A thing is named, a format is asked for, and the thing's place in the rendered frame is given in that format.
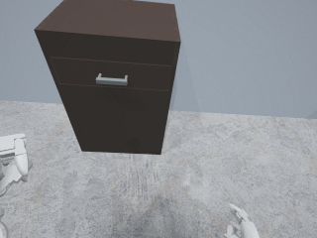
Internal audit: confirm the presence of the robot right hand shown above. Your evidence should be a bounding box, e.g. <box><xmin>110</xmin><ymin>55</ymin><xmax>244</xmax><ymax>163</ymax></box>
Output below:
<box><xmin>224</xmin><ymin>203</ymin><xmax>260</xmax><ymax>238</ymax></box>

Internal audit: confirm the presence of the cabinet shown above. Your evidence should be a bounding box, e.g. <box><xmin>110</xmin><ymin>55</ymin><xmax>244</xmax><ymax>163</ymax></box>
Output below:
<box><xmin>34</xmin><ymin>0</ymin><xmax>181</xmax><ymax>155</ymax></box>

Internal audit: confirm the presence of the handle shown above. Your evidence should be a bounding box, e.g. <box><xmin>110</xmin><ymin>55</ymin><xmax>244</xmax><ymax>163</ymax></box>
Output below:
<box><xmin>95</xmin><ymin>73</ymin><xmax>128</xmax><ymax>86</ymax></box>

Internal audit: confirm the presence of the drawer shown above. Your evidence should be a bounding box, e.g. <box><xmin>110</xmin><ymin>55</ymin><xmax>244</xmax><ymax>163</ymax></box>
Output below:
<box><xmin>51</xmin><ymin>57</ymin><xmax>171</xmax><ymax>90</ymax></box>

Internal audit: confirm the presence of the robot left hand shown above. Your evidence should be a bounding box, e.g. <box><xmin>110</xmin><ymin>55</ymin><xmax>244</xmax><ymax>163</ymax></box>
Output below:
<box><xmin>0</xmin><ymin>133</ymin><xmax>33</xmax><ymax>197</ymax></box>

